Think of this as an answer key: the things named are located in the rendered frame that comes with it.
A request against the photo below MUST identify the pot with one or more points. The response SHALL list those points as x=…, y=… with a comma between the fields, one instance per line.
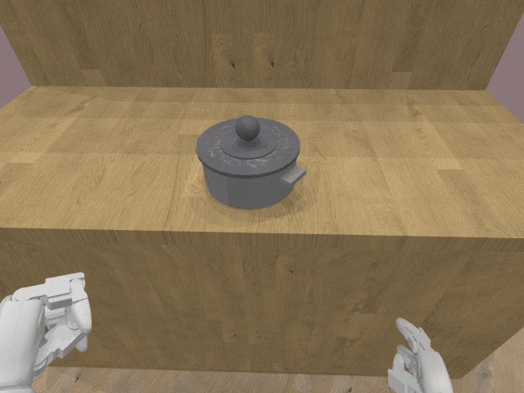
x=253, y=193

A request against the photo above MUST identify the knob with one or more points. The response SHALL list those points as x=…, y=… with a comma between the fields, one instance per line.
x=247, y=127

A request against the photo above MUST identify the left robot hand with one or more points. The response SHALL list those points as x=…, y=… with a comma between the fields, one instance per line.
x=23, y=318

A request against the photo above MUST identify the lid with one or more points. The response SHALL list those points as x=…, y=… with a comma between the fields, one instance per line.
x=274, y=149

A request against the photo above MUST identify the right robot hand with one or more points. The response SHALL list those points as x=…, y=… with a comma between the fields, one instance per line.
x=427, y=371

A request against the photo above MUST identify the table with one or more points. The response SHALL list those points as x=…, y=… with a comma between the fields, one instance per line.
x=412, y=205

